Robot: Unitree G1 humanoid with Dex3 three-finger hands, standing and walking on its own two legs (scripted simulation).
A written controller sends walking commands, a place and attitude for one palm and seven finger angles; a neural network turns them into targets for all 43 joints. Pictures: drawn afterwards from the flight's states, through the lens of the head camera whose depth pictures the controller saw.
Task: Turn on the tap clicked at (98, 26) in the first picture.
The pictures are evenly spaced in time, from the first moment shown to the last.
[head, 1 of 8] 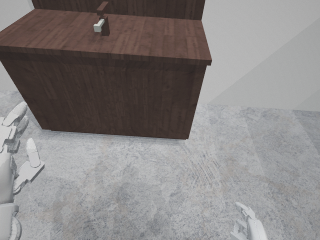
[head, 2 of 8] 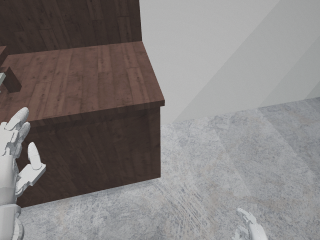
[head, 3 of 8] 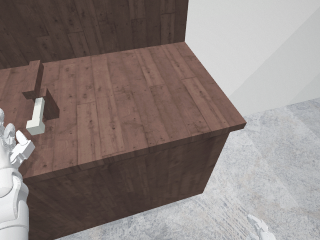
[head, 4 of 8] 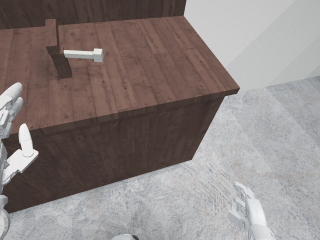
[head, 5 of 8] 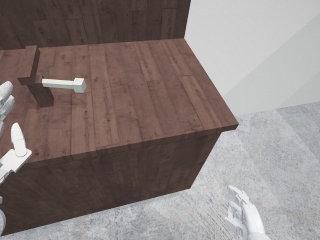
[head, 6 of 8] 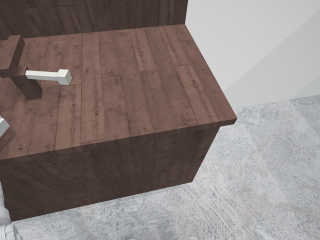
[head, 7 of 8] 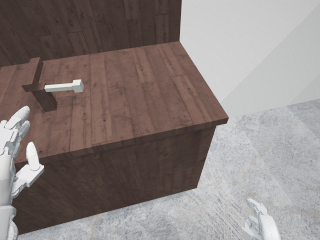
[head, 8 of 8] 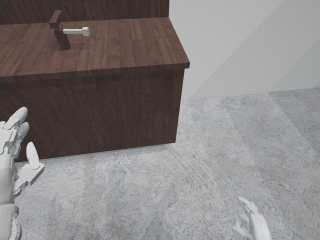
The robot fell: no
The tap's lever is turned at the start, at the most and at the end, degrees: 0 82 82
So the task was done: yes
